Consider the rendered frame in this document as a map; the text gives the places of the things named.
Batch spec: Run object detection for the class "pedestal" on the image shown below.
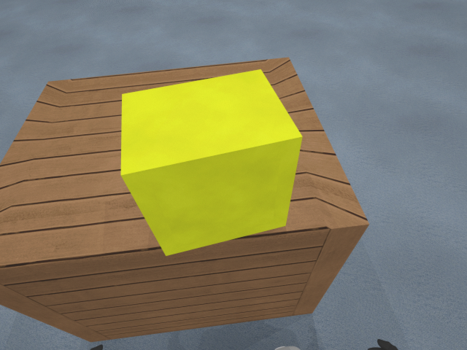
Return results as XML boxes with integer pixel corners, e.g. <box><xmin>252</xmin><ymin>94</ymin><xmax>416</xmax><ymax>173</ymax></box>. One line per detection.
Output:
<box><xmin>0</xmin><ymin>57</ymin><xmax>369</xmax><ymax>342</ymax></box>

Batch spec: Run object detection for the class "carton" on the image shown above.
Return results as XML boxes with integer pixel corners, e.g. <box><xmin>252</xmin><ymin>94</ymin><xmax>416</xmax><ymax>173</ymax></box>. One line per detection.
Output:
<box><xmin>121</xmin><ymin>69</ymin><xmax>303</xmax><ymax>256</ymax></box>

